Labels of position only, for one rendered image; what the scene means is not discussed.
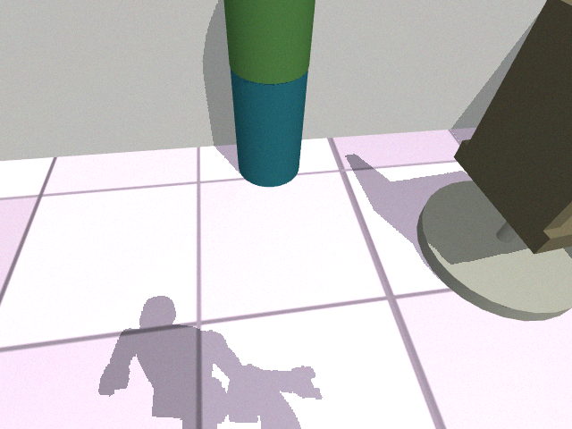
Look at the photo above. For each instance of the potted plant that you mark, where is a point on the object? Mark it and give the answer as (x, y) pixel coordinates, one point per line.
(269, 44)

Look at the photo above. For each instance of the office chair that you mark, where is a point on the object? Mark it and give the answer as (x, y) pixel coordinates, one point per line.
(503, 241)

